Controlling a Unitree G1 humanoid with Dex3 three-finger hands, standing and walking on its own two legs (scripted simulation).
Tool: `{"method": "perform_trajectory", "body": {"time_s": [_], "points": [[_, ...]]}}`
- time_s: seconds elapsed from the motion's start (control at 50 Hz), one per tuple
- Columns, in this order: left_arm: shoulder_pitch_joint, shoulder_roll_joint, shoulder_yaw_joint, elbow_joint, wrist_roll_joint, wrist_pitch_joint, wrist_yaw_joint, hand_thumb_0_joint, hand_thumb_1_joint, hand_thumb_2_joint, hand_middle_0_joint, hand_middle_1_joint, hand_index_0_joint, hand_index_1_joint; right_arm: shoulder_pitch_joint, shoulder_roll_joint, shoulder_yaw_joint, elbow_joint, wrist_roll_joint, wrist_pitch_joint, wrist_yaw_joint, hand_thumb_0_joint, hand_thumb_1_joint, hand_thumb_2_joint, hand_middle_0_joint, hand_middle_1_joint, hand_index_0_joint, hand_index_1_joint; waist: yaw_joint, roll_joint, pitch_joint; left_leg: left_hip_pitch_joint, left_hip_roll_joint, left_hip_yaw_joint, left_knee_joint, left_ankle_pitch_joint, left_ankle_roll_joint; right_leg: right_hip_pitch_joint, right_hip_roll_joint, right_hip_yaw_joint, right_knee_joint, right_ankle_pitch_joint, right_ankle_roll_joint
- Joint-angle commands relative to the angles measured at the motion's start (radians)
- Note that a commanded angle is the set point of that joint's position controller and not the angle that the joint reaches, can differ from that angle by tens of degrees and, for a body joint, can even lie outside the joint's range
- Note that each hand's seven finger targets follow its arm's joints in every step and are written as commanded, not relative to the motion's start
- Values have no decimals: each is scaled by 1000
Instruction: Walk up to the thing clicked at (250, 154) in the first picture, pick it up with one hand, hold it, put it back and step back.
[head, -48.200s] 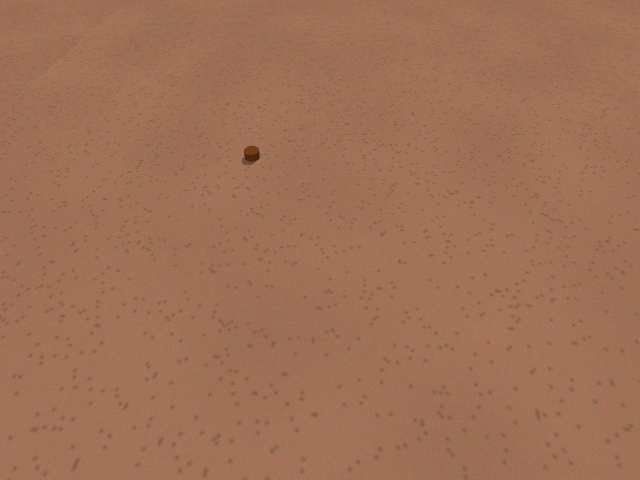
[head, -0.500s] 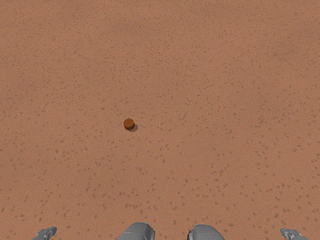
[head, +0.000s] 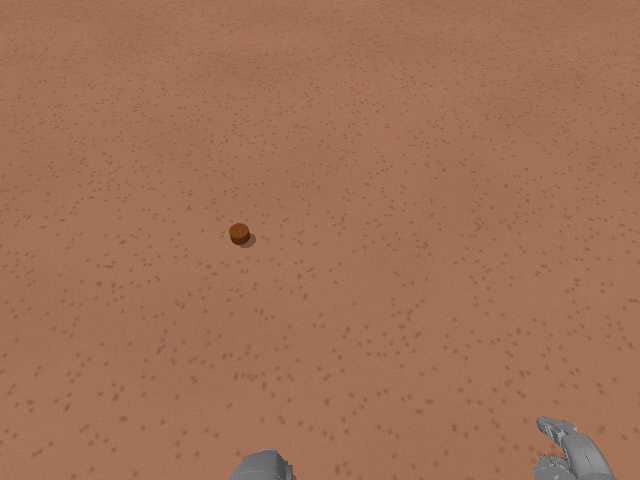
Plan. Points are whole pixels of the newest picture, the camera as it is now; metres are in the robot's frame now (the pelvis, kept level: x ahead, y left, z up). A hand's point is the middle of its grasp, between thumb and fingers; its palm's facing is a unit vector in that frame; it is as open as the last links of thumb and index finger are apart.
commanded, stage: step back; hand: left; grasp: from above
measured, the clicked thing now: (239, 234) +1.04 +0.31 -0.74
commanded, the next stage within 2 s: stand in 0.90 s
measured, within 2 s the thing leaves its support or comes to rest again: neither
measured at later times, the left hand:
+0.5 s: hand out of the picture +0.09 +0.29 -0.14, palm faces +0.02 -0.93 -0.37, open 7.4 cm
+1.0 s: hand out of the picture +0.12 +0.26 -0.14, palm faces +0.11 -0.94 -0.33, open 7.4 cm
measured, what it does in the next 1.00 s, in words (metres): steps on the spot: left foot, then right foot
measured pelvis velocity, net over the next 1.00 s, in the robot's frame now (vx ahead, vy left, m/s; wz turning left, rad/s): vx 0.04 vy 0.00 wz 0.08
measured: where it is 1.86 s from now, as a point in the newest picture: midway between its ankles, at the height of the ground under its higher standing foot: outside the picture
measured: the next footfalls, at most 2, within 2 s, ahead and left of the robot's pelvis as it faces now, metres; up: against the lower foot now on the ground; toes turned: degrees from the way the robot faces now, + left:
left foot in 0.24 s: +0.04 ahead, +0.14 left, +0.00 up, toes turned +0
right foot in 0.60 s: +0.12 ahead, -0.12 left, +0.00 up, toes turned +0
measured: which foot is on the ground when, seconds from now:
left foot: down 0.00-0.00, up 0.02-0.22, down 0.24-0.62, up 0.64-0.86, down 0.88-1.00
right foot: down 0.00-0.28, up 0.30-0.58, down 0.60-1.00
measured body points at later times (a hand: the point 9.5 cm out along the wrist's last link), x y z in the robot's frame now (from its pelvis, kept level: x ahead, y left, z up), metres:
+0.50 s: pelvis +0.00 +0.01 +0.01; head +0.02 +0.03 +0.46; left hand +0.09 +0.34 -0.11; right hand +0.04 -0.30 -0.10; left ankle +0.00 +0.13 -0.72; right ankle +0.05 -0.12 -0.69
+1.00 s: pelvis +0.04 +0.00 +0.01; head +0.07 +0.00 +0.46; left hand +0.11 +0.31 -0.12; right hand +0.13 -0.30 -0.12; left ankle +0.00 +0.13 -0.72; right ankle +0.08 -0.12 -0.72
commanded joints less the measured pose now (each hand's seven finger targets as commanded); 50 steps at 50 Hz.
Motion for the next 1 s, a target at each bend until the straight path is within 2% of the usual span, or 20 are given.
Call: {"method": "perform_trajectory", "body": {"time_s": [0.0,0.06,0.14,0.2,0.22,0.24,0.26,0.28,0.3,0.36,0.48,0.56,0.6,0.62,0.64,0.7,0.82,0.86,0.9,0.98], "points": [[-159,363,80,-124,22,-42,21,0,900,900,-200,-300,-200,-300,-26,-217,-72,-41,11,-15,-7,0,-900,-900,200,300,200,300,2,-217,91,38,-21,-143,249,-187,-35,-481,-457,558,-389,-594,-236],[-154,247,59,-109,9,-58,21,0,900,900,-200,-300,-200,-300,39,-154,-46,0,24,-36,5,0,-900,-900,200,300,200,300,-19,-182,46,-56,-101,-104,179,-88,-35,-192,-261,237,-298,-122,-153],[-43,290,76,-91,15,-52,1,0,900,900,-200,-300,-200,-300,14,-166,-42,-5,9,-59,13,0,-900,-900,200,300,200,300,54,-270,-6,-49,-76,-8,-9,-162,-45,-59,-269,216,-273,-234,-152],[-79,288,72,-107,5,-32,-6,0,900,900,-200,-300,-200,-300,113,-158,-55,34,7,-82,10,0,-900,-900,200,300,200,300,8,-244,-52,139,-88,48,-253,-51,-26,-93,-274,155,-155,-92,-144],[-56,244,53,-109,7,-25,-7,0,900,900,-200,-300,-200,-300,149,-169,-66,55,3,-91,2,0,-900,-900,200,300,200,300,-6,-160,-97,271,-99,11,-318,-12,-13,-140,-235,103,-22,9,-116],[-36,174,37,-111,3,-22,-10,0,900,900,-200,-300,-200,-300,202,-207,-85,69,-8,-102,-5,0,-900,-900,200,300,200,300,-21,7,-152,392,24,-188,-386,-81,13,-241,-169,29,203,18,-80],[-75,127,23,-128,-16,-23,-12,0,900,900,-200,-300,-200,-300,217,-301,-103,61,-14,-108,-8,0,-900,-900,200,300,200,300,-34,170,-128,435,232,-571,-462,-203,119,-482,-34,-76,367,-157,-28],[-119,243,58,-118,-7,-22,0,0,900,900,-200,-300,-200,-300,225,-355,-113,58,-2,-107,-5,0,-900,-900,200,300,200,300,-54,81,-78,307,282,-653,-478,-331,222,-447,-86,62,422,-218,-40],[-126,275,60,-118,-9,-25,-2,0,900,900,-200,-300,-200,-300,203,-329,-109,53,0,-105,-6,0,-900,-900,200,300,200,300,-42,43,-21,248,274,-614,-475,-341,244,-442,-107,87,442,-208,-46],[-62,230,53,-102,-15,-30,-14,0,900,900,-200,-300,-200,-300,159,-223,-77,30,4,-120,-14,0,-900,-900,200,300,200,300,0,39,-31,302,166,-347,-413,-8,160,-453,-133,71,397,-77,-36],[-108,188,45,-91,-22,-32,-15,0,900,900,-200,-300,-200,-300,145,-199,-56,22,10,-104,-19,0,-900,-900,200,300,200,300,-15,114,-71,151,118,-162,-309,366,141,-185,-95,-40,137,11,-3],[-36,196,51,-32,-18,-39,5,0,900,900,-200,-300,-200,-300,78,-153,-28,12,35,-69,-25,0,-900,-900,200,300,200,300,50,47,-143,4,35,-100,-116,228,59,87,-65,-59,-75,230,-23],[-55,279,67,-47,-2,-49,14,0,900,900,-200,-300,-200,-300,127,-87,-2,10,45,-66,-31,0,-900,-900,200,300,200,300,33,-190,-186,-78,-92,-86,59,-57,-3,100,-321,298,-197,160,-101],[-151,314,67,-71,-9,-47,9,0,900,900,-200,-300,-200,-300,155,-125,-17,39,36,-52,-39,0,-900,-900,200,300,200,300,17,-209,-174,22,-87,-60,176,-287,-11,-90,-456,405,-270,-33,-211],[-225,318,64,-93,-3,-44,8,0,900,900,-200,-300,-200,-300,184,-167,-32,72,27,-47,-40,0,-900,-900,200,300,200,300,-4,-215,-117,88,-56,-48,221,-303,-22,-218,-474,443,-269,-90,-254],[-211,260,53,-76,-6,-45,8,0,900,900,-200,-300,-200,-300,160,-166,-25,103,24,-52,-30,0,-900,-900,200,300,200,300,3,-193,-72,30,-64,-60,178,-249,-3,-180,-357,258,-224,45,-174],[-246,248,48,-60,-12,-34,4,0,900,900,-200,-300,-200,-300,177,-128,-17,155,12,-70,-29,0,-900,-900,200,300,200,300,-19,-251,-148,174,-65,59,-195,-58,-25,-144,-296,126,-103,211,-129],[-240,203,33,-59,-23,-30,3,0,900,900,-200,-300,-200,-300,166,-146,-28,166,2,-78,-34,0,-900,-900,200,300,200,300,-21,-173,-195,259,-26,-13,-266,163,-14,-146,-258,80,-18,325,-72],[-177,139,3,-20,-58,-27,0,0,900,900,-200,-300,-200,-300,5,-228,-28,109,3,-99,-28,0,-900,-900,200,300,200,300,44,-18,-185,234,144,-226,-351,197,47,-137,-126,-3,-34,150,-6],[-223,187,2,28,-33,-44,-4,0,900,900,-200,-300,-200,-300,-21,-148,-2,140,23,-94,-17,0,-900,-900,200,300,200,300,9,-28,-193,202,56,-71,-333,228,-1,45,-201,49,-93,354,-31]]}}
